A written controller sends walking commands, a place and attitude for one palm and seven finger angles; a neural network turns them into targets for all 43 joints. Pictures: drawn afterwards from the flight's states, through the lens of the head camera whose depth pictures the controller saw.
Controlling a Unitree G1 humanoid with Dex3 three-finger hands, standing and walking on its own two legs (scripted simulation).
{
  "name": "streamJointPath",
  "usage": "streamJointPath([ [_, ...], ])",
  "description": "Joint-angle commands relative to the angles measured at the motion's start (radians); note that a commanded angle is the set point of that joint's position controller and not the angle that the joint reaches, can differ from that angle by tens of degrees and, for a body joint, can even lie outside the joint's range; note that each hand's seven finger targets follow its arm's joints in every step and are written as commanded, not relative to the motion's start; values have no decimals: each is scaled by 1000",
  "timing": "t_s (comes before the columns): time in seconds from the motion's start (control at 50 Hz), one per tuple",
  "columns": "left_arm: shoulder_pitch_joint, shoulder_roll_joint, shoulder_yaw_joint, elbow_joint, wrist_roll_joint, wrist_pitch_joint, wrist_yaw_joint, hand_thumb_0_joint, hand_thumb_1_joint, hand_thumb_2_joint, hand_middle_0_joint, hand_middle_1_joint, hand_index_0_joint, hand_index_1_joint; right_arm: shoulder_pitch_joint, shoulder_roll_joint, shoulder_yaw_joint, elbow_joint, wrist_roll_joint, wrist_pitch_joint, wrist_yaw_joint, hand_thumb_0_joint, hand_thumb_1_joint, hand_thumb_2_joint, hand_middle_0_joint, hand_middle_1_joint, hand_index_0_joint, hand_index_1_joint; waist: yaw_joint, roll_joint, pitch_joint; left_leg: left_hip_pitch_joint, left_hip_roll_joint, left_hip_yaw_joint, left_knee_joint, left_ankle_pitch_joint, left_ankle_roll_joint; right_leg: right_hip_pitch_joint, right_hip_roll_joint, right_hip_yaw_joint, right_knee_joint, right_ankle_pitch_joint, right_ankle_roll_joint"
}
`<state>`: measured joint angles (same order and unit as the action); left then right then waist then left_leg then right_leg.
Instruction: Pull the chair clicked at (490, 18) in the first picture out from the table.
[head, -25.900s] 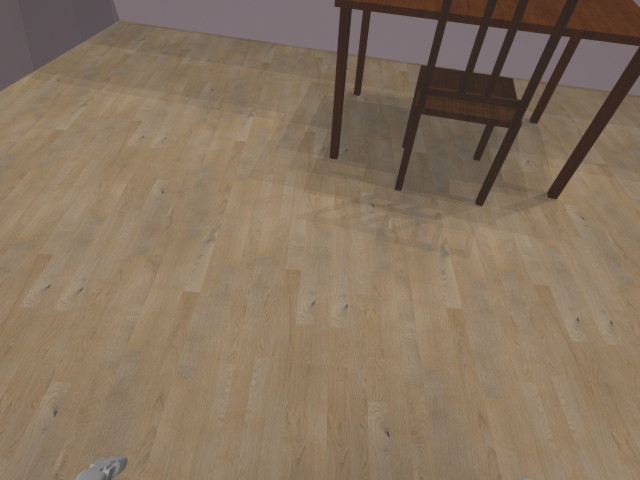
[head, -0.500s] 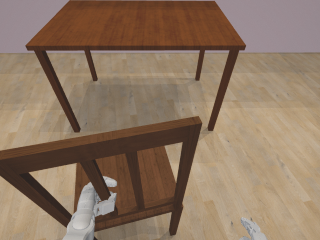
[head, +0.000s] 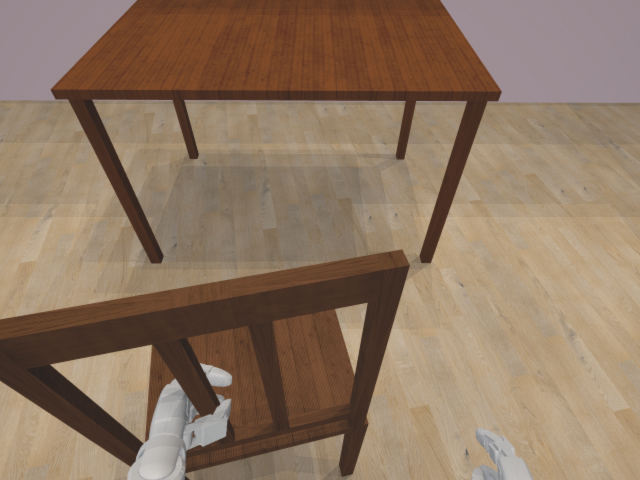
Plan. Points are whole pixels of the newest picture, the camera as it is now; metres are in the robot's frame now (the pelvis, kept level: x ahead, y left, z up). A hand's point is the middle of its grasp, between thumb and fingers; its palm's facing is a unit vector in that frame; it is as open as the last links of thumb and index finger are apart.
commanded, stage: open the thumb and straighten the fingers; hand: left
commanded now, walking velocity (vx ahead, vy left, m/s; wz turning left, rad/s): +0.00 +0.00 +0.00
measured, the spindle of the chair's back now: (204, 398) +0.24 +0.18 -0.06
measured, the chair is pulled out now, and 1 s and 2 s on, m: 0.65 0.65 0.65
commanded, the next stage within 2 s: draw the fingers out of the gap in 0.72 s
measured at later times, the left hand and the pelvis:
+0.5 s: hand (213, 414) +0.22 +0.16 -0.07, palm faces +0.09 -0.98 -0.17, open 14.6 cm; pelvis +0.01 +0.00 -0.03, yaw +2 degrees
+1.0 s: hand (210, 431) +0.20 +0.16 -0.08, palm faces +0.10 -0.98 -0.19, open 17.4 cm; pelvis +0.02 +0.00 -0.05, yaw +3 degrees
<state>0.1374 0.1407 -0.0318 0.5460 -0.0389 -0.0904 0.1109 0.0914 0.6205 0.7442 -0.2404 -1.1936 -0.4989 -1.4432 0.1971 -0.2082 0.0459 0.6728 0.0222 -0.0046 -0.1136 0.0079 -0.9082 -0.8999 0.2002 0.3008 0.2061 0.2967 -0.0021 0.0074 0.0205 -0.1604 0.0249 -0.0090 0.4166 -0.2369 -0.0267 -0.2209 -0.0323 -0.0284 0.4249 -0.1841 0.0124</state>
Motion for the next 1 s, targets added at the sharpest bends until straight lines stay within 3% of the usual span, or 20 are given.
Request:
streamJointPath([
  [0.0, -126, 86, 14, -179, -23, 23, -19, 0, 658, 783, -500, -1450, -500, -1450, -73, -163, -58, -150, 45, -55, 36, 0, -900, -900, 200, 300, 200, 300, -50, -111, -95, -150, 27, -17, 11, 52, 36, -9, -36, -15, 23, 44, -33],
  [0.02, -181, 143, 55, -291, -18, 5, -28, 0, 538, 725, -500, -1450, -500, -1450, -87, -169, -73, -165, 37, -67, 42, 0, -900, -900, 200, 300, 200, 300, -39, -98, -149, -163, 17, -13, 26, 32, 42, -2, -32, -9, 36, 25, -33],
  [0.04, -118, 151, 71, -312, -27, 1, -35, 0, 417, 667, -500, -1450, -500, -1450, -93, -161, -79, -178, 35, -84, 44, 0, -900, -900, 200, 300, 200, 300, -25, -51, -162, -170, 5, -4, 49, 0, 45, -16, -30, -1, 42, -18, -31],
  [0.1, -83, 140, 60, -381, -33, 17, -51, 0, 54, 492, -500, -1450, -500, -1450, -91, -156, -72, -194, 33, -120, 53, 0, -900, -900, 200, 300, 200, 300, -24, 49, -175, -216, -10, -1, 93, -21, 41, -58, -25, 2, 81, -46, -40],
  [0.14, -46, 120, 49, -399, -35, 35, -56, 0, -188, 375, -500, -1450, -500, -1450, -83, -155, -72, -206, 29, -143, 55, 0, -900, -900, 200, 300, 200, 300, -22, 32, -195, -241, -12, -4, 125, -11, 41, -81, -22, -6, 112, -35, -38],
  [0.18, 22, 143, 81, -384, -43, 63, -58, 0, -429, 258, -475, -1378, -475, -1378, -73, -167, -75, -209, 27, -154, 55, 0, -900, -900, 200, 300, 200, 300, -18, -10, -188, -286, -13, -8, 153, -15, 39, -94, -19, -7, 136, -29, -37],
  [0.2, -79, 169, 93, -455, -45, 66, -55, 0, -550, 200, -450, -1305, -450, -1305, -73, -172, -73, -213, 28, -158, 51, 0, -900, -900, 200, 300, 200, 300, -31, -4, -220, -281, -18, -3, 165, -15, 44, -98, -21, -4, 143, -24, -30],
  [0.26, 10, 149, 98, -485, -42, 92, -57, 0, -550, 200, -375, -1087, -375, -1087, -62, -169, -79, -233, 21, -182, 43, 0, -900, -900, 200, 300, 200, 300, -13, 6, -263, -290, -20, 3, 193, 18, 41, -103, -20, -14, 183, 3, -28],
  [0.36, 64, 114, 61, -560, -43, 132, -60, 0, -550, 200, -250, -725, -250, -725, -41, -173, -77, -256, 19, -206, 36, 0, -900, -900, 200, 300, 200, 300, -26, -29, -264, -318, -20, -3, 238, 46, 39, -142, -17, -26, 227, 41, -24],
  [0.44, 75, 133, 69, -617, -36, 155, -56, 0, -550, 200, -150, -435, -150, -435, -20, -177, -77, -262, 15, -218, 26, 0, -900, -900, 200, 300, 200, 300, -35, -43, -269, -324, -21, -10, 272, 61, 40, -175, -14, -33, 253, 48, -22],
  [0.46, 54, 129, 59, -645, -30, 157, -55, 0, -550, 200, -125, -363, -125, -363, -19, -177, -75, -265, 13, -221, 24, 0, -900, -900, 200, 300, 200, 300, -36, -18, -274, -323, -24, -11, 276, 61, 40, -182, -14, -34, 261, 43, -22],
  [0.48, 77, 172, 107, -614, -25, 165, -49, 0, -550, 200, -100, -290, -100, -290, -8, -177, -80, -258, 11, -221, 20, 0, -900, -900, 200, 300, 200, 300, -33, -32, -258, -340, -23, -14, 287, 70, 39, -188, -12, -34, 269, 56, -26],
  [0.56, 101, 126, 53, -694, -16, 173, -51, 0, -550, 200, 0, 0, 0, 0, -2, -168, -72, -280, 8, -227, 19, 0, -900, -900, 200, 300, 200, 300, -34, 5, -302, -323, -27, -15, 311, 104, 38, -198, -14, -40, 299, 79, -25],
  [0.58, 104, 148, 74, -707, -18, 178, -49, 0, -550, 200, 0, 0, 0, 0, 3, -169, -75, -278, 7, -227, 17, 0, -900, -900, 200, 300, 200, 300, -32, 2, -314, -325, -25, -18, 318, 125, 38, -187, -13, -38, 302, 102, -29],
  [0.62, 159, 123, 56, -709, -22, 187, -51, 0, -550, 200, 0, 0, 0, 0, 2, -164, -72, -284, 8, -226, 16, 0, -900, -900, 200, 300, 200, 300, -30, -2, -314, -330, -27, -16, 326, 136, 38, -185, -14, -41, 310, 122, -26],
  [0.78, 195, 123, 50, -746, -18, 238, -55, 0, -550, 200, 0, 0, 0, 0, 1, -164, -72, -303, 8, -215, 12, 0, -900, -900, 200, 300, 200, 300, -30, -14, -295, -363, -29, -23, 344, 127, 40, -199, -14, -46, 321, 118, -28],
  [0.8, 178, 146, 76, -733, -20, 240, -51, 0, -550, 200, 0, 0, 0, 0, 5, -166, -71, -295, 8, -211, 10, 0, -900, -900, 200, 300, 200, 300, -34, -23, -287, -371, -30, -21, 349, 111, 40, -207, -14, -44, 321, 110, -25],
  [0.88, 295, 134, 73, -779, -20, 246, -50, 0, -550, 200, 0, 0, 0, 0, -7, -153, -76, -318, 9, -210, 10, 0, -900, -900, 200, 300, 200, 300, -11, -6, -306, -380, -31, -21, 347, 118, 40, -186, -15, -45, 326, 106, -31],
  [0.92, 324, 110, 44, -811, -16, 244, -50, 0, -550, 200, 0, 0, 0, 0, -6, -147, -76, -323, 11, -209, 11, 0, -900, -900, 200, 300, 200, 300, -18, 5, -290, -376, -29, -20, 347, 107, 39, -209, -15, -49, 328, 84, -27],
  [0.98, 392, 126, 54, -847, -10, 244, -41, 0, -550, 200, 0, 0, 0, 0, -12, -144, -82, -326, 10, -211, 8, 0, -900, -900, 200, 300, 200, 300, -12, 4, -287, -388, -28, -27, 353, 117, 40, -206, -12, -48, 331, 88, -34],
])
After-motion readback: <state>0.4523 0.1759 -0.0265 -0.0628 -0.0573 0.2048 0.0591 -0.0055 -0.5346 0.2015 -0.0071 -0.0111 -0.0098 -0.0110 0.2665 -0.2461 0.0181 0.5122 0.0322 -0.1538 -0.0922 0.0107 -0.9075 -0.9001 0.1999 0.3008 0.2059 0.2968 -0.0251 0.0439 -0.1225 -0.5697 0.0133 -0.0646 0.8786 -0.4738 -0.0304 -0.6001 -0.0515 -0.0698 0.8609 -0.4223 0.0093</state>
